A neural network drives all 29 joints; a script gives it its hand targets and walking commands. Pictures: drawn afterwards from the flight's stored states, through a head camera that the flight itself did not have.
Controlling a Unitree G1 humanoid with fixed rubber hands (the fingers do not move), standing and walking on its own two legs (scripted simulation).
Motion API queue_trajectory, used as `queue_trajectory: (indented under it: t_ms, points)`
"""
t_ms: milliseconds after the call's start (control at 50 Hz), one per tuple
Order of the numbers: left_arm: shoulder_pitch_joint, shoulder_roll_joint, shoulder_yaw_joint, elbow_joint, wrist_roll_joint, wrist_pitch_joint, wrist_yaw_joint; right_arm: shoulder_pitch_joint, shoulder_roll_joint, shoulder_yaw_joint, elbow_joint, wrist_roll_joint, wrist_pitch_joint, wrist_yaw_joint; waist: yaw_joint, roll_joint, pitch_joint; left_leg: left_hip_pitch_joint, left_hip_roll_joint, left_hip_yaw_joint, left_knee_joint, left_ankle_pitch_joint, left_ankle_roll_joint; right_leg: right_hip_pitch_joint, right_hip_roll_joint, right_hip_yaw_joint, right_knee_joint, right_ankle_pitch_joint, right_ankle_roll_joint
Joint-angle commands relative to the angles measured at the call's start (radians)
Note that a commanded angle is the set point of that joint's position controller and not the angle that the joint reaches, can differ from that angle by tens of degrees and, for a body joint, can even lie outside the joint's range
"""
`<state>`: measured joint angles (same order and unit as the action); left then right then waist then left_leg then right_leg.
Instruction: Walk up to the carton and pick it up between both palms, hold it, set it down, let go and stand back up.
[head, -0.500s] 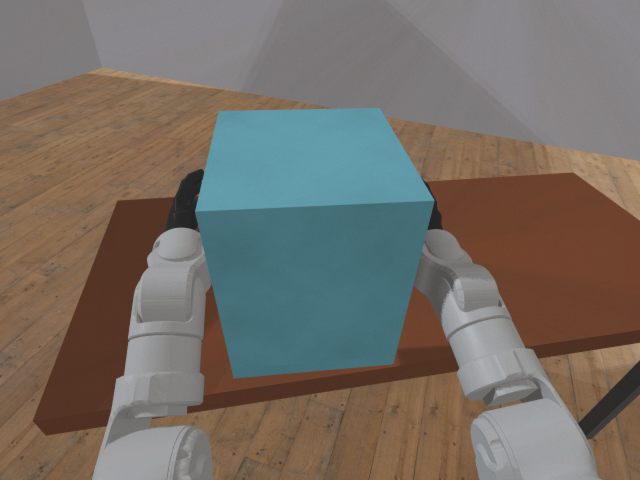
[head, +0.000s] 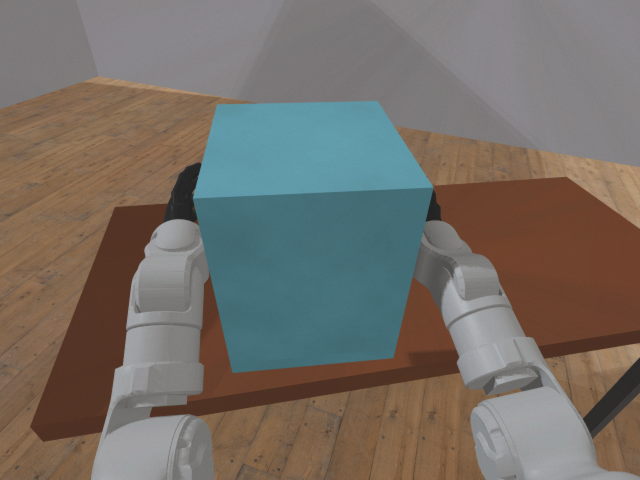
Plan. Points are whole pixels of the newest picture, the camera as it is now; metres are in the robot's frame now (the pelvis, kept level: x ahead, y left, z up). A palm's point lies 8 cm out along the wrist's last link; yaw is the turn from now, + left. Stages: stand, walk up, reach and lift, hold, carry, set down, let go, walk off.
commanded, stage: reach and lift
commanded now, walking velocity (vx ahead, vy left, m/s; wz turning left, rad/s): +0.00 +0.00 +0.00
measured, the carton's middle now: (306, 233) +0.37 -0.01 +0.19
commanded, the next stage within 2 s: hold in 0.02 s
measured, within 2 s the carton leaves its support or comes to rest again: neither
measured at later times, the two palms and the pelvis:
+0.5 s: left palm (161, 215) +0.36 +0.15 +0.23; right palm (414, 205) +0.36 -0.14 +0.23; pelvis +0.00 +0.00 +0.00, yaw +0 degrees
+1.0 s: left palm (166, 214) +0.37 +0.15 +0.22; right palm (417, 206) +0.36 -0.14 +0.23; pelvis +0.00 +0.00 +0.00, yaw +0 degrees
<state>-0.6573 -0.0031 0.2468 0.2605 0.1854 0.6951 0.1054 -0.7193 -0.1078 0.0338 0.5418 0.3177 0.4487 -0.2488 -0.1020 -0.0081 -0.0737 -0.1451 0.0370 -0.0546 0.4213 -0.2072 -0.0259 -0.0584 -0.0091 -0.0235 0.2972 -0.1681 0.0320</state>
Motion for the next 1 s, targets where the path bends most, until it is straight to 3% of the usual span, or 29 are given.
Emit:
queue_trajectory:
  t_ms: [0, 120, 240, 360, 700, 980]
  points:
    - [-0.860, -0.711, -0.561, -0.170, -0.171, -0.081, -0.157, -1.002, 0.742, 0.368, -0.412, 0.114, -0.067, 0.094, -0.005, 0.051, -0.464, 0.215, -0.088, 0.020, -0.023, 0.328, -0.034, 0.058, 0.099, -0.013, -0.019, 0.278, 0.018]
    - [-0.873, -0.677, -0.553, -0.222, -0.176, -0.042, -0.151, -1.047, 0.761, 0.415, -0.473, 0.169, -0.039, 0.077, 0.036, 0.044, -0.511, 0.228, -0.094, 0.019, 0.005, 0.405, -0.022, 0.096, 0.106, -0.004, -0.011, 0.313, 0.022]
    - [-0.894, -0.685, -0.535, -0.188, -0.176, -0.003, -0.164, -1.038, 0.746, 0.358, -0.411, 0.162, 0.012, 0.071, 0.008, 0.050, -0.429, 0.193, -0.091, 0.030, -0.026, 0.308, -0.028, 0.057, 0.099, 0.002, -0.031, 0.213, 0.019]
    - [-0.940, -0.690, -0.518, -0.163, -0.184, -0.004, -0.175, -1.040, 0.740, 0.321, -0.348, 0.158, 0.037, 0.074, -0.013, 0.072, -0.416, 0.173, -0.086, 0.027, -0.034, 0.288, -0.045, 0.053, 0.099, -0.001, -0.029, 0.204, 0.012]
    - [-0.982, -0.687, -0.490, -0.140, -0.188, -0.018, -0.158, -1.100, 0.763, 0.337, -0.356, 0.194, 0.033, 0.083, 0.022, 0.062, -0.473, 0.179, -0.088, 0.021, -0.019, 0.315, -0.034, 0.047, 0.109, -0.001, -0.026, 0.203, 0.013]
    - [-0.976, -0.680, -0.493, -0.149, -0.194, -0.016, -0.165, -1.082, 0.766, 0.339, -0.369, 0.195, 0.046, 0.070, 0.008, 0.056, -0.471, 0.179, -0.094, 0.020, -0.017, 0.317, -0.034, 0.054, 0.103, 0.003, -0.025, 0.233, 0.020]
